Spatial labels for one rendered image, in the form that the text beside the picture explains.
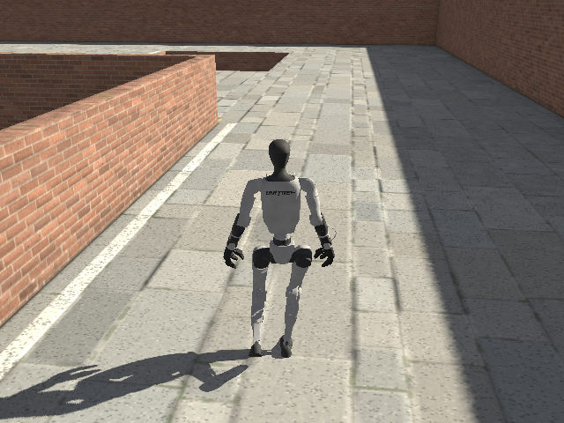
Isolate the robot left forearm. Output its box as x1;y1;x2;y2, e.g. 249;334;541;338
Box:
226;213;245;250

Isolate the right robot foot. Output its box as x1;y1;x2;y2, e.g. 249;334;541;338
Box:
280;335;293;358

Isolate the robot right upper arm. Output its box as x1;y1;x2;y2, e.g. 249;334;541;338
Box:
299;177;323;226

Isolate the robot left upper arm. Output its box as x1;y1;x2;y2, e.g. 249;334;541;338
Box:
236;178;262;227

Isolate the left robot hand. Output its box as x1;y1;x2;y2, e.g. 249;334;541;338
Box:
223;247;244;269

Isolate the right robot hand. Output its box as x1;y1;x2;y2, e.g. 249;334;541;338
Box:
314;247;335;267

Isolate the robot right forearm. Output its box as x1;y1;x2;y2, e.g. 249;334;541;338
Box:
315;213;332;249

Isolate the robot left thigh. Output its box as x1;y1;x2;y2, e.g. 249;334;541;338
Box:
252;246;271;303

